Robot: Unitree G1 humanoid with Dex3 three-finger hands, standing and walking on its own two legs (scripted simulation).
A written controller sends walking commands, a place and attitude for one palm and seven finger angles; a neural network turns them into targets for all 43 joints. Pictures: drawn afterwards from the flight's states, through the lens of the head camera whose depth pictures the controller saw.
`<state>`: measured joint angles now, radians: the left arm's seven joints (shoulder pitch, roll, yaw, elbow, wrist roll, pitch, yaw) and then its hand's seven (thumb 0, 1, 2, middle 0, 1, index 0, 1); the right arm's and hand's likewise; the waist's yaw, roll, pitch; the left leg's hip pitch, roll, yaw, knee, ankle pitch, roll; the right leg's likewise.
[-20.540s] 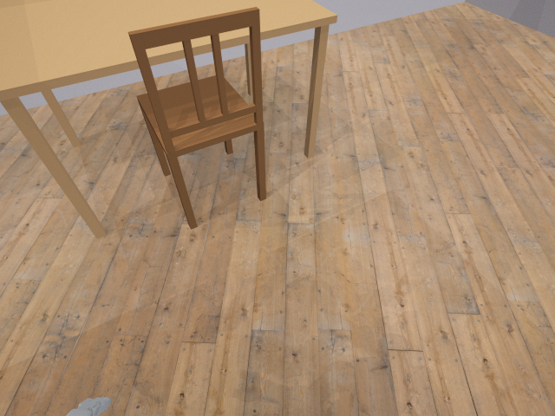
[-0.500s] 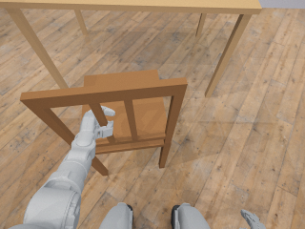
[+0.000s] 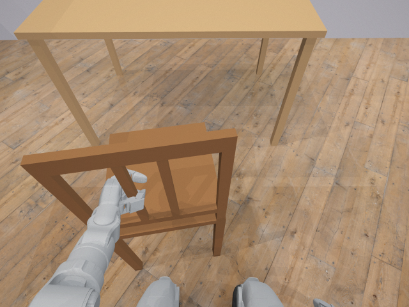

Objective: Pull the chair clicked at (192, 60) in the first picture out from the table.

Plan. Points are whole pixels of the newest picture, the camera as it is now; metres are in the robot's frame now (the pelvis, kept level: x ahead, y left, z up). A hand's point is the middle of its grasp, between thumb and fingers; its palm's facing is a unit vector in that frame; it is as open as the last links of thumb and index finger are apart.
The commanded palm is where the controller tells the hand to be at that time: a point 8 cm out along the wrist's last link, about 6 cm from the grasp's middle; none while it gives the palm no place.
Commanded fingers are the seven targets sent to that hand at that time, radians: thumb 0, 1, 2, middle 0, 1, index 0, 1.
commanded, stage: stop walking, hand still on the chair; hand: left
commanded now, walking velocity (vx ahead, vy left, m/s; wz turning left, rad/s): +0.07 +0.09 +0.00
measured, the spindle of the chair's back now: (133, 195) +0.36 +0.19 -0.07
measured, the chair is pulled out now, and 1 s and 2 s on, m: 0.53 0.59 0.59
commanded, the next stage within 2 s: open the thumb and straighten the fingers in 1.00 s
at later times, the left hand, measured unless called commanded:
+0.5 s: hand (135, 222) +0.28 +0.16 -0.04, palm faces +0.11 -0.97 -0.21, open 5.6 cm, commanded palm +0.26 +0.21 -0.03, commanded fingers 0.00 0.90 0.90 -0.50 -1.45 -0.50 -1.45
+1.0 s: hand (135, 224) +0.28 +0.16 -0.04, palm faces +0.08 -0.97 -0.21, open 5.6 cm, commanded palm +0.26 +0.21 -0.03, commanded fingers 0.00 0.90 0.90 -0.50 -1.45 -0.50 -1.45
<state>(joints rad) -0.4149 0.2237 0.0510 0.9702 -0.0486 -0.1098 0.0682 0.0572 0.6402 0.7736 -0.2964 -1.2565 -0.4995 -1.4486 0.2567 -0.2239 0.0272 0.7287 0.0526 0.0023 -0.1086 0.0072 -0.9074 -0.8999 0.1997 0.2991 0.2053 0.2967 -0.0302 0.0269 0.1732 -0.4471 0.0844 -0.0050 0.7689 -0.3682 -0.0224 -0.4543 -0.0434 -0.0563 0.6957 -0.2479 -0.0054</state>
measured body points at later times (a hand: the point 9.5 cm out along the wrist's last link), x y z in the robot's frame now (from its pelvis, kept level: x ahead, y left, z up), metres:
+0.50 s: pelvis +0.01 -0.01 +0.03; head +0.03 -0.02 +0.48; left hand +0.27 +0.22 -0.03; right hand +0.13 -0.26 -0.09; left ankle +0.03 +0.13 -0.71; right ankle +0.06 -0.13 -0.71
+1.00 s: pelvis +0.03 +0.00 +0.03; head +0.03 -0.01 +0.48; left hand +0.27 +0.21 -0.03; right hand +0.14 -0.24 -0.09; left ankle +0.03 +0.13 -0.71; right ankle +0.06 -0.13 -0.71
